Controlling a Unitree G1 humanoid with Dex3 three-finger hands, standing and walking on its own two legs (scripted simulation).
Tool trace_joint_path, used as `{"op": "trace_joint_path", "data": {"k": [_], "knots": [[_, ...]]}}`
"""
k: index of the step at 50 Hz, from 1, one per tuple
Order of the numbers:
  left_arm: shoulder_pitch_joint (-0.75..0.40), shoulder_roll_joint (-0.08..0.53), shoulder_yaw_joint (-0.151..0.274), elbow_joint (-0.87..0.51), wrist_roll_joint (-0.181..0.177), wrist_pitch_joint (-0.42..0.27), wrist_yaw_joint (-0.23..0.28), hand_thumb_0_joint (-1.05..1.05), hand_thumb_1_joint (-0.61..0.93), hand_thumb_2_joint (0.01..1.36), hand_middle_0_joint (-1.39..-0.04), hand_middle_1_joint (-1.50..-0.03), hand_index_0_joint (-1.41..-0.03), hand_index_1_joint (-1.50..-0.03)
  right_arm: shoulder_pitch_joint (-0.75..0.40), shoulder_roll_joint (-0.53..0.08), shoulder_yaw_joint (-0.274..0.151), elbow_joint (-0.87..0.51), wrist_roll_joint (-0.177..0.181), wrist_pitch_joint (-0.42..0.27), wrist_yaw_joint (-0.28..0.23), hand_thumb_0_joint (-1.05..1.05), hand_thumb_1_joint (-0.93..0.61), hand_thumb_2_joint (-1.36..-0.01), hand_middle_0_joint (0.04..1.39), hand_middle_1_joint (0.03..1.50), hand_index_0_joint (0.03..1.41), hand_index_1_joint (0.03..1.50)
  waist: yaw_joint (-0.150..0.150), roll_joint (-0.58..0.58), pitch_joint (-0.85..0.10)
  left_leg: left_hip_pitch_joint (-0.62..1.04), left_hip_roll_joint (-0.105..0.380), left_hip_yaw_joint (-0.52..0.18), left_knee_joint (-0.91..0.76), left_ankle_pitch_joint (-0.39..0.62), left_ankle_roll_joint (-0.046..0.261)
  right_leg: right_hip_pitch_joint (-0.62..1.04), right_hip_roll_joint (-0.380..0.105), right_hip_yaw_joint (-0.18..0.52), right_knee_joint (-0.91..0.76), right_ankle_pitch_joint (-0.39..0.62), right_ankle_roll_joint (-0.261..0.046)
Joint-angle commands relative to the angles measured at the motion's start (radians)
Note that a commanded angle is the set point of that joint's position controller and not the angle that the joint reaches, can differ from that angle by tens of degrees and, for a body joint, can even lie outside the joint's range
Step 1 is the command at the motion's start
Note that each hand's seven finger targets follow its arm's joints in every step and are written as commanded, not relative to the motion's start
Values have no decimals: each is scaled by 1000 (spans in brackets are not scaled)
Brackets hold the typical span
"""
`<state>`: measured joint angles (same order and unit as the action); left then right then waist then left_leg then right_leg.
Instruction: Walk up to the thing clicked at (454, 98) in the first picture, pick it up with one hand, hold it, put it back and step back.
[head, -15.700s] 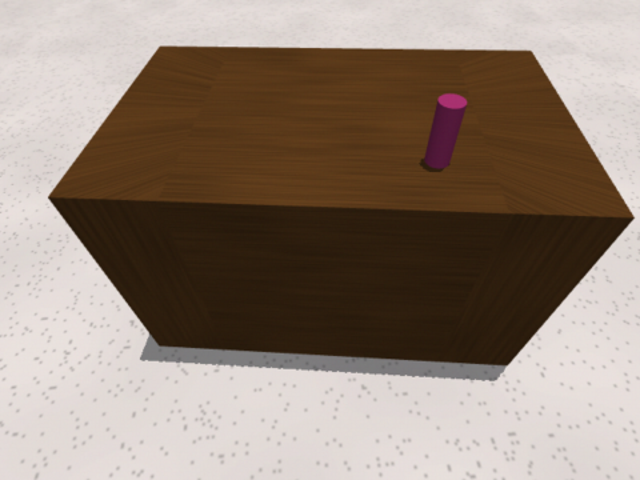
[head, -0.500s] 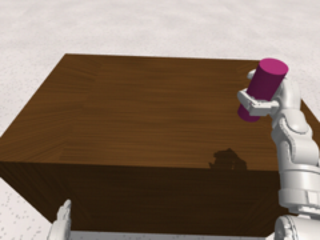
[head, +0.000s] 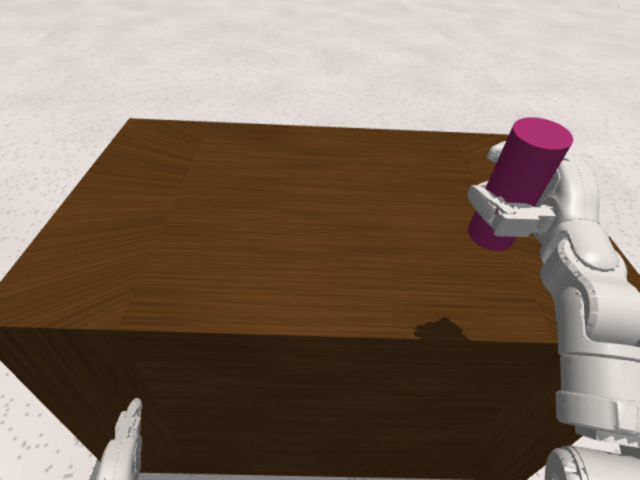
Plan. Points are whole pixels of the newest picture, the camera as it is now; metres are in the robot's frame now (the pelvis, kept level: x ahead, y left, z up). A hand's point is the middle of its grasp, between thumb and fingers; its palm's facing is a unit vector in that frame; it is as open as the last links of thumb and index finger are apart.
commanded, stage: hold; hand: right
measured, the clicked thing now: (513, 189) +0.36 -0.18 +0.23
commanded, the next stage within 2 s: none
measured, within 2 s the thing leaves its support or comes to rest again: neither
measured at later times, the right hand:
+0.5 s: hand (510, 179) +0.36 -0.17 +0.25, palm faces +0.16 +0.99 +0.01, open 7.8 cm
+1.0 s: hand (518, 182) +0.35 -0.18 +0.24, palm faces +0.17 +0.98 +0.01, open 7.8 cm
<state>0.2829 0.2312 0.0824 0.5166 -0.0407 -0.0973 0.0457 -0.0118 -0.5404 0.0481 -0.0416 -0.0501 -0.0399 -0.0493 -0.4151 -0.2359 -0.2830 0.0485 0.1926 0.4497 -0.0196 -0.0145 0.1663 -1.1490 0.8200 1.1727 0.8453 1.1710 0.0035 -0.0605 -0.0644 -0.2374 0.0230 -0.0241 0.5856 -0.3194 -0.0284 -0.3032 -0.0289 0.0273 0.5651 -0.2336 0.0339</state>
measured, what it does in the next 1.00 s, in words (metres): stands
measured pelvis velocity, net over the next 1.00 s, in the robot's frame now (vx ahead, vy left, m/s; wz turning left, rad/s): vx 0.01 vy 0.00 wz -0.01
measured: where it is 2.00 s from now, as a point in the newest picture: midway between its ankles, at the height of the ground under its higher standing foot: outside the picture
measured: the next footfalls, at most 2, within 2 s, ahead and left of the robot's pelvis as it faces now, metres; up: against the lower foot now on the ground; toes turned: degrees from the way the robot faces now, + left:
none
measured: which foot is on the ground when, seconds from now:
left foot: down 0.00-1.00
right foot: down 0.00-1.00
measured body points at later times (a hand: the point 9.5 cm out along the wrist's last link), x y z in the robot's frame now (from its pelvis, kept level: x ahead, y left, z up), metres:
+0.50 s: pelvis +0.01 +0.00 +0.00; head -0.04 +0.03 +0.45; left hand +0.18 +0.25 -0.07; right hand +0.34 -0.23 +0.25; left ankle +0.00 +0.14 -0.73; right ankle +0.04 -0.14 -0.73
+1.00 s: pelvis +0.01 +0.00 +0.00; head -0.04 +0.02 +0.45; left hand +0.18 +0.26 -0.07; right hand +0.33 -0.23 +0.25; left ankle +0.00 +0.14 -0.73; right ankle +0.04 -0.14 -0.73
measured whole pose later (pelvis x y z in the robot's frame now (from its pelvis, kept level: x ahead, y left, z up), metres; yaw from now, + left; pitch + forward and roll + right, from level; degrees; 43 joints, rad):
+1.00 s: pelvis +0.01 +0.00 +0.00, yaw +0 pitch -3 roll +0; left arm 0.24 0.24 0.10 0.61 -0.04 -0.14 0.04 -0.01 -0.53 0.04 -0.05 -0.06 -0.05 -0.05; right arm -0.41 -0.23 -0.29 -0.07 0.20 0.58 -0.01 -0.01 0.17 -1.15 0.82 1.18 0.84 1.18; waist -0.01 -0.07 -0.07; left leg -0.19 0.03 -0.02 0.55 -0.31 -0.03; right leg -0.27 -0.02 0.03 0.54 -0.23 0.03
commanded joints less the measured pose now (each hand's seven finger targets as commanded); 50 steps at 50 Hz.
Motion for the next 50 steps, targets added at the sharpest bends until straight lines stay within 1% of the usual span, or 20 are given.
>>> {"op": "trace_joint_path", "data": {"k": [1, 5, 8, 9, 12, 15, 16, 22, 24, 25, 30, 33, 34, 35, 37, 40, 43, 45, 48, 50], "knots": [[-142, 108, 34, -172, 2, -68, 2, 0, -548, 49, -45, -50, -43, -51, -434, -193, -50, -247, 15, -52, -3, 0, -453, -1323, 1357, 1445, 1381, 1445, -4, 62, -178, -48, -28, 68, -129, 144, 11, 150, 34, -50, -71, 74, -43], [-141, 144, 74, -134, 5, -71, 6, 0, -541, 44, -45, -50, -44, -51, -430, -201, -54, -266, 13, -34, -1, 0, -413, -1318, 1346, 1442, 1372, 1442, 0, 47, -186, -55, -29, 70, -131, 140, 14, 169, 32, -48, -82, 66, -40], [-162, 135, 68, -150, 3, -79, 3, 0, -546, 47, -47, -52, -46, -53, -426, -186, -44, -292, 17, -27, 3, 0, -413, -1311, 1331, 1428, 1358, 1428, -4, 64, -178, -53, -33, 74, -136, 124, 17, 164, 29, -44, -87, 60, -38], [-143, 112, 45, -138, 1, -77, 1, 0, -543, 45, -46, -53, -46, -53, -426, -180, -43, -280, 18, -22, 4, 0, -418, -1307, 1332, 1426, 1357, 1426, -4, 78, -181, -47, -31, 71, -135, 150, 15, 172, 31, -47, -82, 83, -40], [-160, 132, 71, -129, 1, -81, 3, 0, -541, 44, -48, -53, -49, -52, -423, -186, -50, -290, 22, -8, 3, 0, -408, -1309, 1325, 1424, 1353, 1424, -11, 59, -187, -31, -31, 75, -130, 184, 15, 176, 31, -45, -78, 120, -40], [-156, 104, 42, -112, 0, -78, -5, 0, -541, 44, -49, -55, -49, -53, -427, -173, -41, -292, 20, 9, 4, 0, -448, -1310, 1334, 1424, 1358, 1424, -8, 54, -180, -24, -28, 73, -129, 199, 14, 170, 34, -49, -79, 133, -40], [-166, 121, 58, -122, 0, -81, -4, 0, -542, 44, -50, -54, -50, -53, -418, -179, -44, -302, 19, 16, 5, 0, -438, -1323, 1335, 1434, 1361, 1434, -12, 53, -195, -19, -30, 75, -127, 203, 15, 178, 33, -46, -79, 139, -39], [-169, 127, 55, -127, 1, -83, -6, 0, -547, 48, -51, -56, -50, -56, -437, -181, -45, -324, 20, 38, 5, 0, -448, -1334, 1339, 1441, 1366, 1441, -7, 71, -205, -18, -28, 75, -132, 219, 14, 188, 37, -48, -79, 153, -40], [-163, 140, 75, -97, -2, -82, -5, 0, -540, 44, -50, -55, -52, -53, -444, -187, -49, -297, 22, 50, 4, 0, -457, -1327, 1344, 1438, 1369, 1438, -2, 60, -172, -38, -32, 81, -133, 192, 16, 189, 32, -44, -87, 129, -39], [-155, 135, 62, -109, 1, -84, -5, 0, -544, 47, -50, -55, -50, -55, -426, -182, -48, -265, 19, 53, 4, 0, -443, -1324, 1336, 1434, 1362, 1434, 3, 87, -188, -26, -30, 79, -138, 203, 13, 193, 33, -45, -86, 139, -42], [-172, 129, 61, -104, -1, -90, -6, 0, -544, 46, -49, -53, -49, -52, -432, -193, -63, -300, 27, 54, 6, 0, -434, -1321, 1337, 1435, 1364, 1434, -11, 82, -162, -36, -29, 78, -146, 149, 14, 171, 36, -46, -95, 87, -43], [-165, 109, 46, -103, -1, -91, -9, 0, -543, 47, -49, -54, -50, -53, -418, -198, -72, -300, 24, 51, 7, 0, -425, -1329, 1339, 1442, 1368, 1442, -16, 80, -189, -15, -24, 71, -141, 185, 13, 174, 40, -49, -84, 121, -43], [-175, 127, 62, -109, -1, -91, -7, 0, -544, 48, -49, -54, -50, -53, -412, -204, -81, -318, 27, 53, 5, 0, -420, -1327, 1340, 1442, 1368, 1442, -17, 90, -181, -17, -25, 72, -144, 181, 12, 169, 40, -50, -85, 117, -43], [-173, 115, 53, -91, -1, -90, -9, 0, -543, 47, -48, -54, -49, -53, -413, -184, -60, -336, 26, 53, 7, 0, -425, -1326, 1341, 1441, 1369, 1441, -15, 70, -189, -15, -23, 70, -140, 196, 13, 177, 40, -51, -84, 130, -43], [-182, 103, 36, -96, 0, -91, -8, 0, -541, 45, -49, -54, -51, -52, -401, -194, -73, -340, 25, 56, 5, 0, -433, -1316, 1334, 1430, 1361, 1430, -24, 67, -185, -6, -23, 70, -141, 196, 12, 169, 41, -51, -79, 135, -43], [-193, 124, 52, -100, 2, -94, -4, 0, -540, 45, -49, -56, -52, -53, -432, -179, -49, -370, 21, 54, 5, 0, -428, -1326, 1339, 1440, 1367, 1440, -9, 63, -194, -21, -25, 71, -140, 186, 14, 189, 37, -48, -85, 122, -41], [-188, 149, 73, -97, 4, -100, 3, 0, -542, 46, -51, -57, -53, -54, -435, -198, -62, -353, 19, 52, 3, 0, -434, -1314, 1327, 1424, 1354, 1424, -5, 63, -200, -27, -29, 76, -138, 183, 18, 205, 31, -41, -89, 123, -37], [-185, 144, 73, -93, 4, -103, 5, 0, -539, 43, -51, -57, -55, -54, -430, -183, -52, -358, 23, 51, 6, 0, -467, -1317, 1337, 1426, 1362, 1426, -6, 60, -180, -27, -31, 80, -140, 172, 17, 193, 30, -41, -90, 113, -38], [-164, 89, 27, -61, 0, -99, -2, 0, -546, 48, -51, -56, -52, -55, -411, -189, -60, -328, 21, 61, 8, 0, -458, -1333, 1349, 1444, 1375, 1444, -16, 49, -176, -13, -26, 76, -138, 205, 13, 182, 38, -48, -83, 142, -41], [-179, 115, 51, -69, 5, -98, 1, 0, -540, 44, -52, -57, -54, -54, -435, -199, -57, -343, 14, 61, 6, 0, -453, -1334, 1348, 1445, 1374, 1445, -4, 53, -177, -21, -26, 73, -143, 181, 13, 176, 39, -50, -87, 116, -40]]}}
